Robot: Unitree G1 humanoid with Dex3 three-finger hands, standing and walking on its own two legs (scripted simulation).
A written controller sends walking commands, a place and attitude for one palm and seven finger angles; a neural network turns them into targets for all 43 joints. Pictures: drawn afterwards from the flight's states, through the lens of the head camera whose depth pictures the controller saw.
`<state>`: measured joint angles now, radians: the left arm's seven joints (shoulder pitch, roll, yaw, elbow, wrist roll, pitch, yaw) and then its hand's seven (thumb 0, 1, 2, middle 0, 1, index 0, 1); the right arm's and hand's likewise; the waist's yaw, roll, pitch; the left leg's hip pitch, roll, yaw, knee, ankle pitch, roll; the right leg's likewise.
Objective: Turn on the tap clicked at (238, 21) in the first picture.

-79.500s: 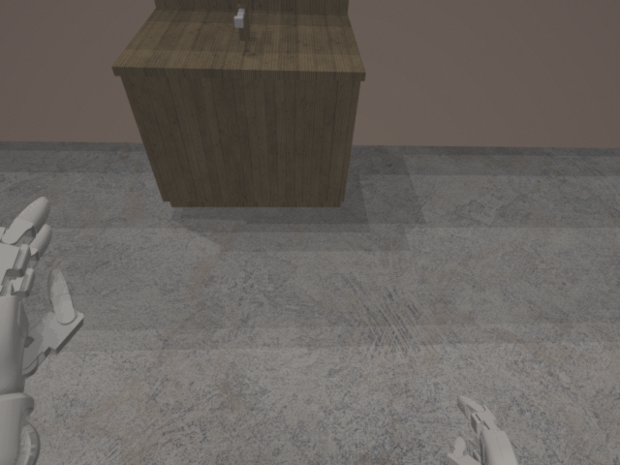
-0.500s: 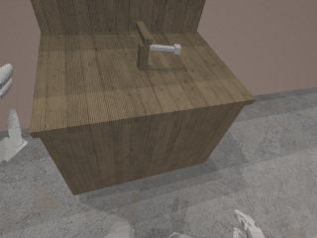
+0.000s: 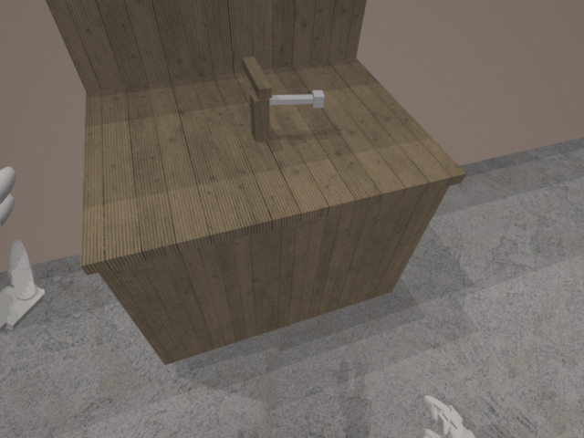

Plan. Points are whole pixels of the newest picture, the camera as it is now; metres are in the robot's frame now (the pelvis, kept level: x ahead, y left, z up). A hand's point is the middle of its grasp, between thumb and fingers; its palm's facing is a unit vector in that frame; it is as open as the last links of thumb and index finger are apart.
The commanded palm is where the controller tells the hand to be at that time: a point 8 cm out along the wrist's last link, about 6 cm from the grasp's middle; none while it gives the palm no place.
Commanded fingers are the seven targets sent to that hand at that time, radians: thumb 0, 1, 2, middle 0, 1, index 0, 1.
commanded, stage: come to a stop and stand still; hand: left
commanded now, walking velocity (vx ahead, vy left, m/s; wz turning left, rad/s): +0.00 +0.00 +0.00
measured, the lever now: (317, 99) +0.81 +0.00 +0.03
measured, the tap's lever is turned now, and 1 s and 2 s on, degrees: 77 77 77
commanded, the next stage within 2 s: look again from close up in 0.98 s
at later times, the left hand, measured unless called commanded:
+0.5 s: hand (74, 274) +0.23 +0.24 +0.16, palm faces +0.45 -0.77 -0.45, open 7.4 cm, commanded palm +0.18 +0.27 +0.17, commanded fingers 0.00 0.90 0.90 -0.20 -0.30 -0.20 -0.30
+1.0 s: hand (54, 260) +0.25 +0.27 +0.16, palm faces +0.44 -0.82 -0.36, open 7.4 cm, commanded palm +0.19 +0.30 +0.17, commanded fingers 0.00 0.90 0.90 -0.20 -0.30 -0.20 -0.30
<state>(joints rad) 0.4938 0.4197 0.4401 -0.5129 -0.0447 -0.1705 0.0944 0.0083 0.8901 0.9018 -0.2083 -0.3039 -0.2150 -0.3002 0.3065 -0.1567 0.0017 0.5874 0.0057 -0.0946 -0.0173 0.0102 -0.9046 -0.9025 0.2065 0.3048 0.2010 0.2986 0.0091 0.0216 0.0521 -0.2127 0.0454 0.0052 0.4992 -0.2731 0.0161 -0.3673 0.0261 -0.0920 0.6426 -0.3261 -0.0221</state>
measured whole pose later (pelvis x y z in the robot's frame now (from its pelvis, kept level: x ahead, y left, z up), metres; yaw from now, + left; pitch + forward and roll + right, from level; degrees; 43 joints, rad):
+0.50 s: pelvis +0.03 -0.02 -0.01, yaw +3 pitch +0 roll +1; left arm 0.48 0.39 0.39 -0.52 -0.05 -0.19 0.17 0.01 0.89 0.90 -0.21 -0.30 -0.22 -0.30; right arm 0.20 -0.23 -0.03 0.59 0.02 -0.12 -0.05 0.01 -0.91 -0.90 0.20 0.30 0.19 0.30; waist 0.02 0.00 0.10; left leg -0.25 0.01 0.03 0.50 -0.24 0.00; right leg -0.26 -0.04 -0.11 0.52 -0.25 -0.02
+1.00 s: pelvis +0.04 +0.02 +0.00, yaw +1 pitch -1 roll -1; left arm 0.43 0.35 0.34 -0.46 -0.05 -0.16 0.15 0.01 0.89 0.90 -0.21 -0.30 -0.21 -0.30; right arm 0.20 -0.18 0.03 0.58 0.01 -0.10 -0.04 0.01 -0.91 -0.90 0.20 0.30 0.20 0.30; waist 0.02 0.00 0.04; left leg -0.20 -0.01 0.06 0.45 -0.25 0.04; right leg -0.19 -0.04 -0.09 0.40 -0.20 0.02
